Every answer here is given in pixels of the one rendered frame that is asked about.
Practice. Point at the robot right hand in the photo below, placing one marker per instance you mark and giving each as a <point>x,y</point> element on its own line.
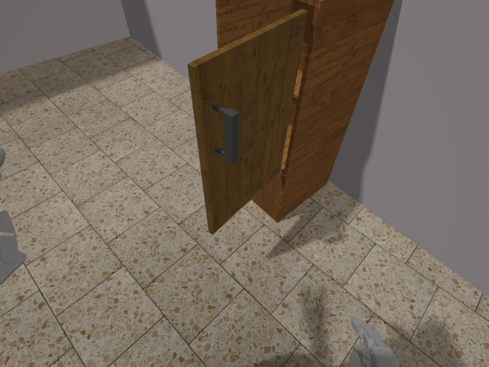
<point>380,356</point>

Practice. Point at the cupboard door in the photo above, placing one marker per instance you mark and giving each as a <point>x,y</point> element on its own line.
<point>256,76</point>

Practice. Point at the handle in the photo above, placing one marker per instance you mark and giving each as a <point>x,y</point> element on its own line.
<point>231,125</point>

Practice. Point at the robot left hand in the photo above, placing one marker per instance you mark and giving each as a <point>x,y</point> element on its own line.
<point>10,258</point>

